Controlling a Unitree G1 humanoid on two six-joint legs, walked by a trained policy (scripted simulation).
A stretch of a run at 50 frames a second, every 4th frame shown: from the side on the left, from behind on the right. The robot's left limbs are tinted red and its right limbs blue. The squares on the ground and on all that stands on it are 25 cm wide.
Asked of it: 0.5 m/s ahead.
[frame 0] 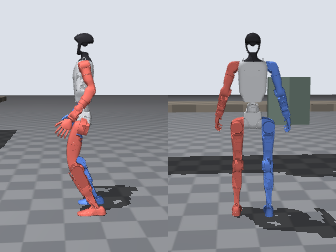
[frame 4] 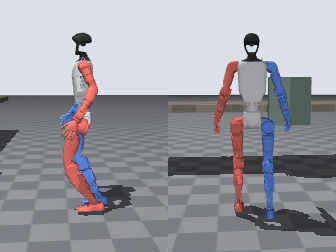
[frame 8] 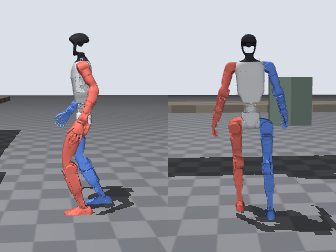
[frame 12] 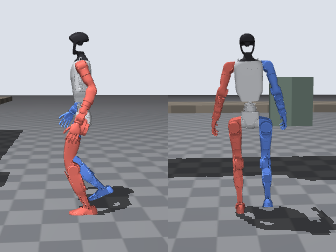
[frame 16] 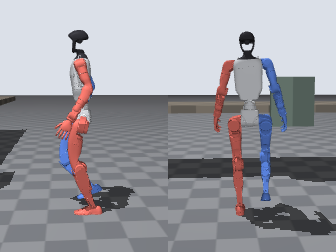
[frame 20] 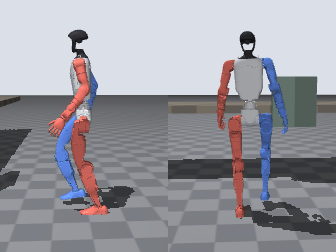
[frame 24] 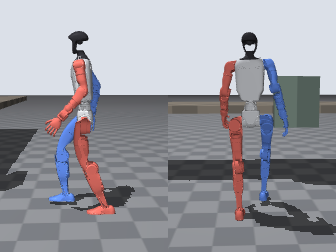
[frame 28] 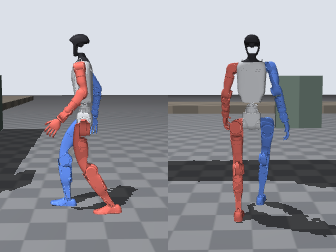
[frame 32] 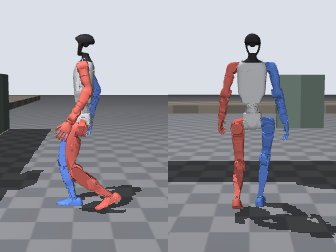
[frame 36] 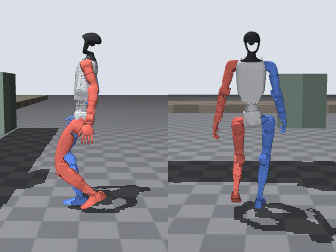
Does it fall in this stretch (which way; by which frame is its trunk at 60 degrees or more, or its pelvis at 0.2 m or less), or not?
no
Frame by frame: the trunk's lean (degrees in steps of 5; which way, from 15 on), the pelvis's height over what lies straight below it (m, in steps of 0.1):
0: 0, 0.8
4: 0, 0.8
8: 5, 0.8
12: 5, 0.8
16: 5, 0.8
20: 5, 0.8
24: 5, 0.8
28: 5, 0.7
32: 0, 0.7
36: 10, 0.7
